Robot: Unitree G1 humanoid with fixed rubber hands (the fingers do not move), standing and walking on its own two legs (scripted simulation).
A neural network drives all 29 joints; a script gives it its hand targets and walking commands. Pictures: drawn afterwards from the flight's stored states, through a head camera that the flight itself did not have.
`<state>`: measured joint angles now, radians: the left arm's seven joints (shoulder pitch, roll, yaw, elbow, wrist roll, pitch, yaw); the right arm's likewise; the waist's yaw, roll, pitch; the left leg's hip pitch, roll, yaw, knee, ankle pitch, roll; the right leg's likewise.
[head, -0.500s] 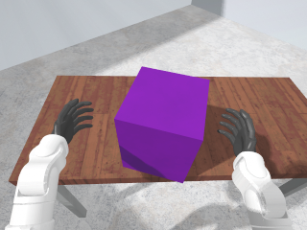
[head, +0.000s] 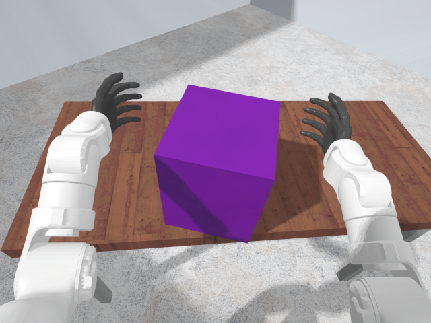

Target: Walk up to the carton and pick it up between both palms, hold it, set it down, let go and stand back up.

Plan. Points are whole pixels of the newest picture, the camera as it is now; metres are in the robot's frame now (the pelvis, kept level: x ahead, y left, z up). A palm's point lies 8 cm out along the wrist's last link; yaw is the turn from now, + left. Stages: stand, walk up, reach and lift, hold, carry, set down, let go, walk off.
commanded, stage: reach and lift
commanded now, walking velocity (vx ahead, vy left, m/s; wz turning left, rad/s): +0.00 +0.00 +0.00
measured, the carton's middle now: (219, 166) +0.42 -0.01 +0.02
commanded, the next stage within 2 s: none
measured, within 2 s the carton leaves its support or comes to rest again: neither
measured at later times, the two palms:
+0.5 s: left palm (103, 76) +0.47 +0.20 +0.21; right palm (325, 107) +0.42 -0.19 +0.20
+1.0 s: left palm (122, 137) +0.44 +0.19 +0.10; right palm (300, 151) +0.40 -0.17 +0.10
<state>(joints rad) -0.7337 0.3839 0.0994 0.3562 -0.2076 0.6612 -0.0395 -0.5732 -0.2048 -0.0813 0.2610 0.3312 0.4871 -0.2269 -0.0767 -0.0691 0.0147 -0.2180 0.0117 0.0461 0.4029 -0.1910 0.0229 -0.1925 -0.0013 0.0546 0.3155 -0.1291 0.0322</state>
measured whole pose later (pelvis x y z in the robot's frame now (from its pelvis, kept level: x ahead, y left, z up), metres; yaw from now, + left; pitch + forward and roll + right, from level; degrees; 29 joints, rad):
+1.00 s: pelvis -0.01 -0.01 -0.01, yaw +2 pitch +6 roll -2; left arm -0.91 0.32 0.02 1.04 -0.18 0.13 0.00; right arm -0.78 -0.06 -0.12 0.84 0.18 0.14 -0.28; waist -0.09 -0.06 -0.05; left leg -0.40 0.02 0.00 0.48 -0.20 0.01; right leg -0.35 0.01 0.01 0.37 -0.13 0.03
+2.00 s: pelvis +0.01 +0.00 +0.00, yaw +1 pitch +8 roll -2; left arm -0.89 0.09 0.31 1.15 0.23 -0.11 -0.05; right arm -0.74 0.07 -0.43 1.02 -0.15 -0.19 -0.24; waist -0.07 -0.05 -0.08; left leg -0.39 0.02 0.02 0.47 -0.22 0.01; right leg -0.34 0.01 0.02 0.33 -0.14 0.03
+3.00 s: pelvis +0.03 -0.01 +0.01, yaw +3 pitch +1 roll -1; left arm -0.73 -0.04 0.40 0.82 0.39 0.02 -0.14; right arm -0.58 0.16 -0.51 0.88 -0.30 -0.30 -0.22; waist -0.04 -0.11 0.04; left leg -0.14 0.01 -0.01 0.32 -0.19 0.00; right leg -0.07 0.00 -0.01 0.18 -0.12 0.02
